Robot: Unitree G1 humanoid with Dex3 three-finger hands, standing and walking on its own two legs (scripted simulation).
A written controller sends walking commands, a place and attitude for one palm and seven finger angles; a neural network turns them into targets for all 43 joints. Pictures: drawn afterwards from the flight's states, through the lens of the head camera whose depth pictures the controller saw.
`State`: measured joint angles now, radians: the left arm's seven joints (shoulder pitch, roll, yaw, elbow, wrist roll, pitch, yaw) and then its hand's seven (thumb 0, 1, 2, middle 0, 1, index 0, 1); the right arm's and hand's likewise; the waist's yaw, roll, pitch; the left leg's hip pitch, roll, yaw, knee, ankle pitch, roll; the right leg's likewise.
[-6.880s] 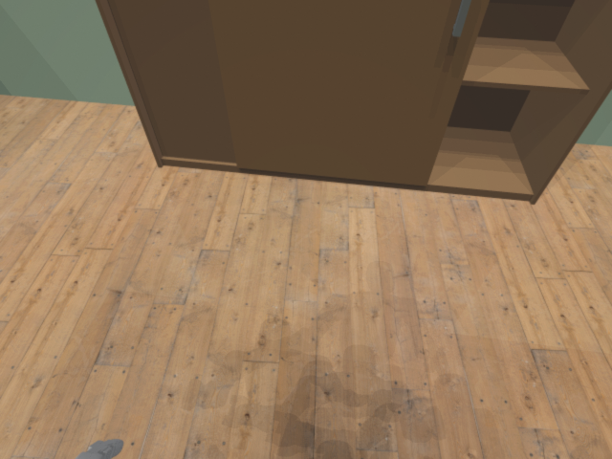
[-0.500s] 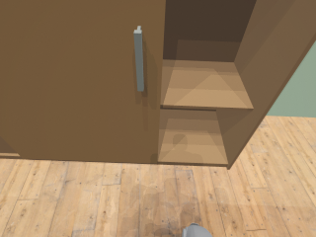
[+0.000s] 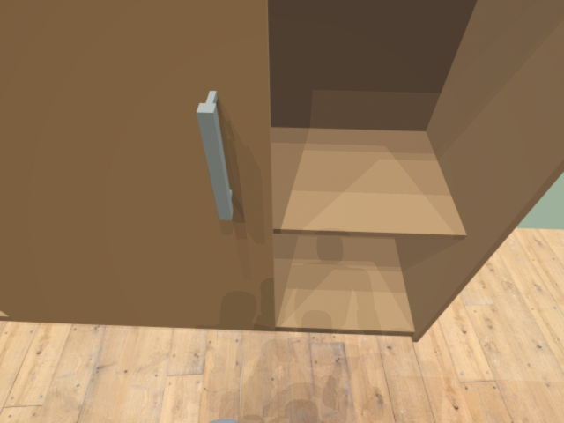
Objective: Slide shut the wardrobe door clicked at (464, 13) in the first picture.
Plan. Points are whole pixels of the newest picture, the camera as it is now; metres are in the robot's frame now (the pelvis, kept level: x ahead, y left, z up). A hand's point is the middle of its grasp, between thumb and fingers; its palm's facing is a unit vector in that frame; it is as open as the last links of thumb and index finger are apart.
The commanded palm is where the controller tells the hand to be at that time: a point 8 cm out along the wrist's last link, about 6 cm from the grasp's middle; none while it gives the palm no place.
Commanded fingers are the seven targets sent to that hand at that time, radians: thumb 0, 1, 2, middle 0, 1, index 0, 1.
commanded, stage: come to a stop and stand still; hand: left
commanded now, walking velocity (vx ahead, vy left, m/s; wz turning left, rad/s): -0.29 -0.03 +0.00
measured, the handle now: (219, 161) +0.49 +0.15 +0.09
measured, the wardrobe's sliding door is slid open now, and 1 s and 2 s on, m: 0.50 0.50 0.50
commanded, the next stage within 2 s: look again from close up in 1.94 s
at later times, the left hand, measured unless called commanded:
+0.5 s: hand out of the picture +0.04 +0.17 -0.17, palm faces +0.02 -0.95 -0.32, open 7.4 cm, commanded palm none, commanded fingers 0.00 0.90 0.90 -0.20 -0.30 -0.20 -0.30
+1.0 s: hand out of the picture +0.00 +0.12 -0.17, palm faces +0.03 -0.98 -0.21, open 7.3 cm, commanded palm none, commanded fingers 0.00 0.90 0.90 -0.20 -0.30 -0.20 -0.30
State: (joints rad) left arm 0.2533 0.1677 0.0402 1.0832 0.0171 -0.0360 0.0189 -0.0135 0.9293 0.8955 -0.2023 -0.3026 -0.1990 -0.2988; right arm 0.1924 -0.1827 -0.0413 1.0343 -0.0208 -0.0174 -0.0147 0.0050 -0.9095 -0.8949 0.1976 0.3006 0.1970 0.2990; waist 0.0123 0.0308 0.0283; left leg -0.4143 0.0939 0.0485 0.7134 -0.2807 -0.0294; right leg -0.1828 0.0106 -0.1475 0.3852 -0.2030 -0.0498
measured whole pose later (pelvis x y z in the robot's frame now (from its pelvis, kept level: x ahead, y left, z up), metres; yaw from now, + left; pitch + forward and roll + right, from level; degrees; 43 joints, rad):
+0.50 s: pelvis +0.00 -0.03 -0.01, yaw -1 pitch +0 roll +2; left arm 0.23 0.19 0.04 1.02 0.02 0.02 0.03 0.00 0.90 0.90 -0.20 -0.30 -0.20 -0.30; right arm 0.14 -0.21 -0.07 1.02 -0.02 0.07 -0.02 0.01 -0.90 -0.89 0.20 0.30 0.20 0.30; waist 0.01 0.06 0.07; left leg -0.38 0.05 0.02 0.70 -0.40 -0.02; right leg -0.25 -0.02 -0.05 0.61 -0.35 -0.03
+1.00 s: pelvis -0.02 -0.06 +0.00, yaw -1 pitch -2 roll +0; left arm 0.25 0.15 0.01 1.14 0.00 0.00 0.03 0.00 0.92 0.90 -0.20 -0.30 -0.20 -0.30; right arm 0.30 -0.12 0.00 1.15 -0.02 0.01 -0.03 0.01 -0.91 -0.89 0.20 0.30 0.20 0.30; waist 0.00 0.02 0.02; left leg -0.10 0.05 0.02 0.36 -0.23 -0.05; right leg -0.15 0.04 -0.08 0.38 -0.20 -0.07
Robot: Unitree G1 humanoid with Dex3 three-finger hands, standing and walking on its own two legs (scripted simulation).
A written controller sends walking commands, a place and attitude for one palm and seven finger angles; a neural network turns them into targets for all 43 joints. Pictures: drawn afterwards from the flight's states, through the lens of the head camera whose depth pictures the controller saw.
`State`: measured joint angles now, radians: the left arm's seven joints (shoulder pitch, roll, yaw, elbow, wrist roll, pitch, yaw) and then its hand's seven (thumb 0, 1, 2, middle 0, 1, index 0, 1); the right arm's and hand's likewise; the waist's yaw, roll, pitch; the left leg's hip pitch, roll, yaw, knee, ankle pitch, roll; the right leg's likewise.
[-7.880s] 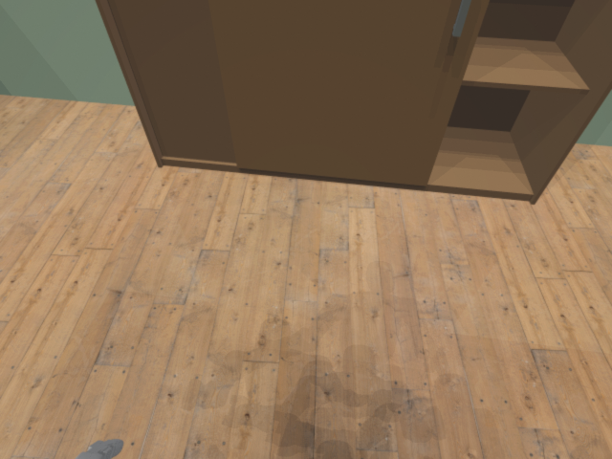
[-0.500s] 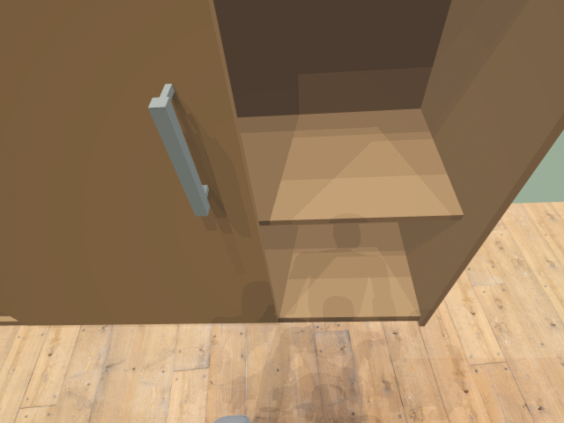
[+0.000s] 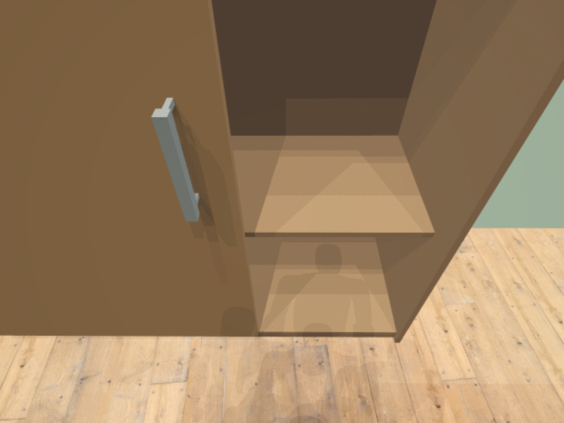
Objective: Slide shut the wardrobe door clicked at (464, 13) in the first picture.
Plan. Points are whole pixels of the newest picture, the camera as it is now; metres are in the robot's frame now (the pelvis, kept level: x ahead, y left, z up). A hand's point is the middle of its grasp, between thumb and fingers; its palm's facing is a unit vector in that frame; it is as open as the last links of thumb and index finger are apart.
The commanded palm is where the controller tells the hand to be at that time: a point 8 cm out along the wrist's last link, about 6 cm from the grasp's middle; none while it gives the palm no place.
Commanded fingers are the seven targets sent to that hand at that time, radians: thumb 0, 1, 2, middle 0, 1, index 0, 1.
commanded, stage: come to a stop and stand still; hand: left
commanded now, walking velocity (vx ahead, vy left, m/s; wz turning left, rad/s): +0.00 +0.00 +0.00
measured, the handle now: (181, 164) +0.50 +0.21 +0.09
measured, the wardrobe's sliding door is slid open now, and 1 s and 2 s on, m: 0.50 0.50 0.50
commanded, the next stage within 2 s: look again from close up in 0.94 s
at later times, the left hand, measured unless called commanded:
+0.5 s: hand out of the picture +0.01 +0.22 -0.18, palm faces +0.04 -0.98 -0.20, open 7.4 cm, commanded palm none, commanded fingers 0.00 0.90 0.90 -0.20 -0.30 -0.20 -0.30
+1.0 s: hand out of the picture -0.04 +0.23 -0.18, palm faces +0.03 -0.98 -0.18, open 7.4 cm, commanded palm none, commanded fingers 0.00 0.90 0.90 -0.20 -0.30 -0.20 -0.30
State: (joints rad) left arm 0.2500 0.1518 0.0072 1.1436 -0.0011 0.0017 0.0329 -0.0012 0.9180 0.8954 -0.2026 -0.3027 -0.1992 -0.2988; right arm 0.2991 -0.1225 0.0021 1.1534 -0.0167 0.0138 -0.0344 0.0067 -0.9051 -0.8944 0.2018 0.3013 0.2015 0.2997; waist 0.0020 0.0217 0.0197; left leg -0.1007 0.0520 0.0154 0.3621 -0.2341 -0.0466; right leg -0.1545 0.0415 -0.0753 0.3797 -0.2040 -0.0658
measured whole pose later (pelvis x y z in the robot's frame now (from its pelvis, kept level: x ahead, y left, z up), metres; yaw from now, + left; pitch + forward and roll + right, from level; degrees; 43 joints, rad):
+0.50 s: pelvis -0.01 +0.05 -0.01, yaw +0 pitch -2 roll +0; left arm 0.28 0.16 -0.01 1.07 0.01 -0.01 0.05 0.00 0.91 0.90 -0.20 -0.30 -0.20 -0.30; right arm 0.28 -0.16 0.00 1.08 -0.02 -0.02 -0.03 0.01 -0.92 -0.89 0.20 0.30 0.20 0.30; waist 0.01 0.00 0.01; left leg -0.17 -0.01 0.03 0.50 -0.29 0.03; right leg -0.21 -0.02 -0.05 0.48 -0.24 0.00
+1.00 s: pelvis -0.01 +0.07 +0.00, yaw +0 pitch -2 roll +0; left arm 0.33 0.13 -0.01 1.14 0.01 0.00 0.05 0.00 0.90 0.90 -0.20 -0.30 -0.20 -0.30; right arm 0.30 -0.14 0.01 1.14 -0.01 -0.01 -0.03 0.01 -0.90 -0.89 0.20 0.30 0.20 0.30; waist 0.01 0.00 0.05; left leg -0.13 -0.05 0.06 0.44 -0.27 0.06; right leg -0.19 -0.06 -0.03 0.45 -0.22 0.04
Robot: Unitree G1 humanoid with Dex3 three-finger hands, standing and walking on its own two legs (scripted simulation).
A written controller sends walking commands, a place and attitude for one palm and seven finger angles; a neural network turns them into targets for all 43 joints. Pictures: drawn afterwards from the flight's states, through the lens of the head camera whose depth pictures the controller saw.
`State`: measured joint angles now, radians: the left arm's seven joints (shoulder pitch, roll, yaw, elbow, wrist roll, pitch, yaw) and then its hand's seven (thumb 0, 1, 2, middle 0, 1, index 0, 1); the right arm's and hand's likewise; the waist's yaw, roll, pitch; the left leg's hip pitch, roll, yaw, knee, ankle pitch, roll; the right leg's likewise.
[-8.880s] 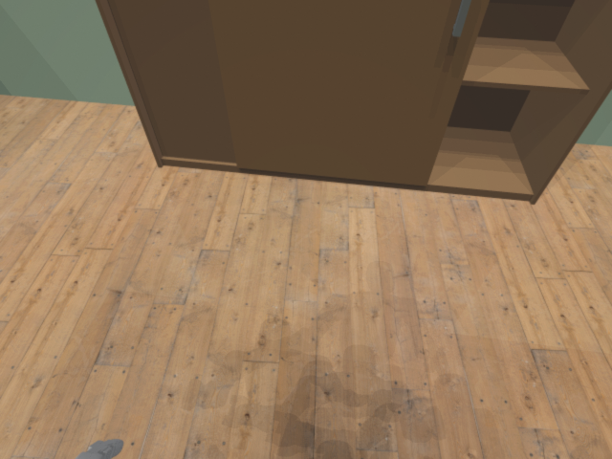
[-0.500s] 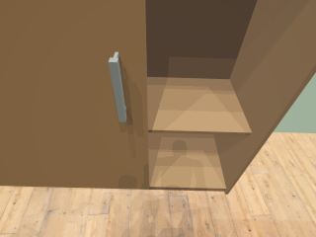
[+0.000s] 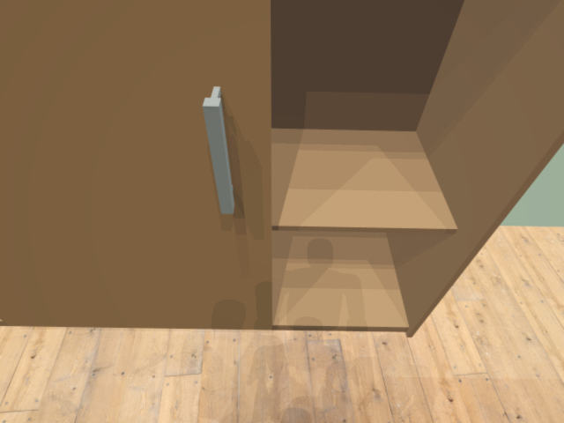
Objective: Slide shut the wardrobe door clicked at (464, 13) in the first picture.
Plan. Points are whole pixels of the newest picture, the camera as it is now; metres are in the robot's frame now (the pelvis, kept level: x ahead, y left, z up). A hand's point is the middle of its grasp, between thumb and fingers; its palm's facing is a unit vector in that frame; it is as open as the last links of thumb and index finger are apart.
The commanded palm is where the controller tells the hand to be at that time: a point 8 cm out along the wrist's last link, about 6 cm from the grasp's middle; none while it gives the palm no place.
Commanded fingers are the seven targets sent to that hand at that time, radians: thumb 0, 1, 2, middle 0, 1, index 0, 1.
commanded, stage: look again from close up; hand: left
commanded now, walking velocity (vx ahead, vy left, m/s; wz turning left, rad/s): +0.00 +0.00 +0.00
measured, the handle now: (222, 155) +0.51 +0.14 +0.10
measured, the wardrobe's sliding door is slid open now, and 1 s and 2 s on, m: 0.50 0.50 0.50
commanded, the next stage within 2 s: raise the hand with hooked fingers in 0.84 s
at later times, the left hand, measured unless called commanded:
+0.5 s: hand out of the picture -0.01 +0.15 -0.18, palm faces +0.04 -0.98 -0.18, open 7.4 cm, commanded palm none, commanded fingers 0.00 0.90 0.90 -0.20 -0.30 -0.20 -0.30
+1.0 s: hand out of the picture +0.01 +0.15 -0.16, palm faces +0.12 -0.97 -0.21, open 7.3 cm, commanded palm +0.11 +0.19 -0.07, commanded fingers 0.00 0.81 0.86 -0.21 -0.36 -0.21 -0.36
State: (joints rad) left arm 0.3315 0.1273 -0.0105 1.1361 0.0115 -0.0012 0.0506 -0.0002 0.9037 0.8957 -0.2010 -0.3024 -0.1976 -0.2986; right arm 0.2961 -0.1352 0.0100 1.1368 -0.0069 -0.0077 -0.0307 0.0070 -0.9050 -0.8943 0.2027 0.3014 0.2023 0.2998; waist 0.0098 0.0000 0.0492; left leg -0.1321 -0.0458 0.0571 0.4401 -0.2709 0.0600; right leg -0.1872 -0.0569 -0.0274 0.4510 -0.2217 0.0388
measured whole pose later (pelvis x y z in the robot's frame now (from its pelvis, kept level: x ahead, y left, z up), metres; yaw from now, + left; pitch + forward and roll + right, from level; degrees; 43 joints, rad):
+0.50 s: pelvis +0.00 -0.01 +0.00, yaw +0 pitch -2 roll +0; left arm 0.31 0.11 0.00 1.13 0.01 -0.01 0.05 0.00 0.90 0.90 -0.20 -0.30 -0.20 -0.30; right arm 0.30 -0.13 0.01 1.14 -0.01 -0.01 -0.03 0.01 -0.91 -0.89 0.20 0.30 0.20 0.30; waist 0.01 0.01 0.04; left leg -0.13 -0.03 0.06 0.43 -0.27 0.05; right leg -0.19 -0.04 -0.03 0.45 -0.23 0.02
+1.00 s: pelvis +0.00 -0.02 +0.00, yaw -1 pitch -1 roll +0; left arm 0.43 0.13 0.00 0.79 -0.05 0.09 0.08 0.02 0.93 0.89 -0.21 -0.30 -0.20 -0.30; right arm 0.34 -0.14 0.02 1.04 0.01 -0.05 -0.05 0.01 -0.91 -0.89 0.20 0.30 0.20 0.30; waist 0.01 0.01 0.04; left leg -0.16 -0.01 0.06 0.47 -0.28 0.02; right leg -0.22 -0.02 -0.03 0.48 -0.23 0.00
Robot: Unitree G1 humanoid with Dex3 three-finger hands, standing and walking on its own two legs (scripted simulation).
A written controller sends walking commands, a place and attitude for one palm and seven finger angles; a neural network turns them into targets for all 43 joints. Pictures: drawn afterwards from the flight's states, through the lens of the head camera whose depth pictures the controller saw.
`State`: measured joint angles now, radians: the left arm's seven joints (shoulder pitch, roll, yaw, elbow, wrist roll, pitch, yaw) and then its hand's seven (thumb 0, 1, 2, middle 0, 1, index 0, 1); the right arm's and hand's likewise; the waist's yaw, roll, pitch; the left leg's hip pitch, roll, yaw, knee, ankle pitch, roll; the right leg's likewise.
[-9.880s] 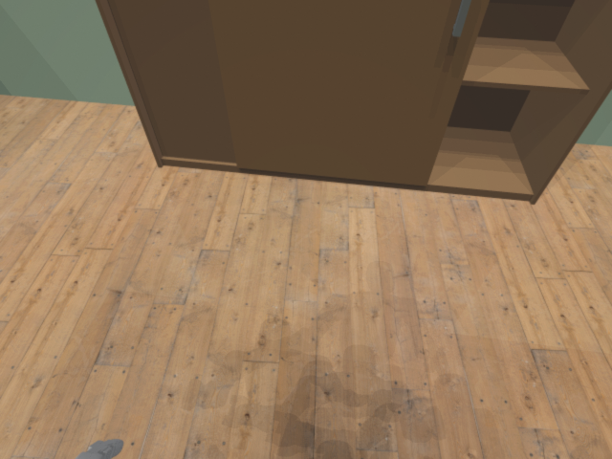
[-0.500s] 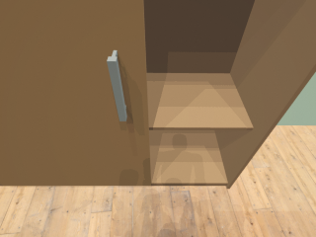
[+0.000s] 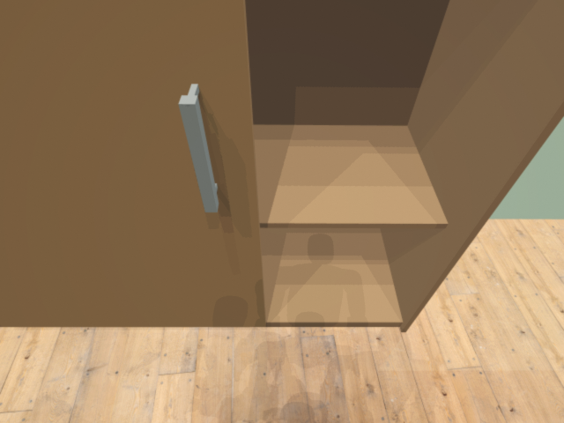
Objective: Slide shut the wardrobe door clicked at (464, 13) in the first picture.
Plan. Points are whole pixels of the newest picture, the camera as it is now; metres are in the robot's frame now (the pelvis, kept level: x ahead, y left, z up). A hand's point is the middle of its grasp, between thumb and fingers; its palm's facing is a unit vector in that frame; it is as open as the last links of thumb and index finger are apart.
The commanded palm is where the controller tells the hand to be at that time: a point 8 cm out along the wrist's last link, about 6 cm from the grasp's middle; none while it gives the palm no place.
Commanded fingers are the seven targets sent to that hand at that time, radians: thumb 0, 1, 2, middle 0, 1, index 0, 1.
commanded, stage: raise the hand with hooked fingers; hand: left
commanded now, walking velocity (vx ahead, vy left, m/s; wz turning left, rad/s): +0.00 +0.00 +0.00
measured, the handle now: (203, 154) +0.51 +0.17 +0.10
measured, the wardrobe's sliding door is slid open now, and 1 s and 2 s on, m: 0.50 0.50 0.50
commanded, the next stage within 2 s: none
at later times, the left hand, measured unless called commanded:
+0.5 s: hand (141, 410) +0.14 +0.19 -0.02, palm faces +0.21 -0.97 -0.07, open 9.4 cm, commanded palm +0.14 +0.24 +0.00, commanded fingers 0.00 0.22 0.61 -0.25 -0.74 -0.25 -0.74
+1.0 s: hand (115, 339) +0.21 +0.23 +0.04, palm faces +0.09 -0.99 -0.08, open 12.4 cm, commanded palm +0.18 +0.28 +0.06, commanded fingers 0.00 -0.36 0.36 -0.29 -1.11 -0.29 -1.11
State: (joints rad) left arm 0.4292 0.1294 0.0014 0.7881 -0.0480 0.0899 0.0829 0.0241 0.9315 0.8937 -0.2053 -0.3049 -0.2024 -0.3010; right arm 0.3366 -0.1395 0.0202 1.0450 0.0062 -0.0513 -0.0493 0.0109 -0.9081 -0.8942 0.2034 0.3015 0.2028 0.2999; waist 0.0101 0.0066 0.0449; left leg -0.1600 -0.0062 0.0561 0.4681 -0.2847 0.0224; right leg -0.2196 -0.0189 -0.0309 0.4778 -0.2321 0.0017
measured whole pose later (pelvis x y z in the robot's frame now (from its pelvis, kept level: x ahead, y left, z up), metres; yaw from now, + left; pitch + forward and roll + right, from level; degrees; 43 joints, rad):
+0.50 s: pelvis -0.02 -0.03 -0.07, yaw +4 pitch +10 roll -2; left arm 0.53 0.21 0.19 -0.05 -0.25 -0.44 -0.23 0.01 0.44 0.70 -0.24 -0.60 -0.23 -0.59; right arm 0.16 -0.24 -0.03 0.47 0.01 -0.23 -0.04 0.01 -0.90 -0.89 0.20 0.30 0.20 0.30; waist 0.06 0.00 -0.12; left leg -0.72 0.02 -0.05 1.07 -0.52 -0.02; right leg -0.72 -0.01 -0.14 1.02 -0.47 -0.05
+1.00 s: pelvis -0.01 -0.01 -0.03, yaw +3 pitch +6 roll -1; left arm 0.32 0.30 0.30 0.02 -0.33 -0.27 -0.33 0.00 -0.14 0.45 -0.28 -0.97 -0.27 -0.97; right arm 0.29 -0.28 -0.01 0.60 0.04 -0.28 -0.08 0.02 -0.90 -0.89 0.20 0.30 0.20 0.30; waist 0.00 0.03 -0.07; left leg -0.51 0.01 -0.01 0.83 -0.43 0.01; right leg -0.53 -0.02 -0.09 0.78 -0.37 -0.01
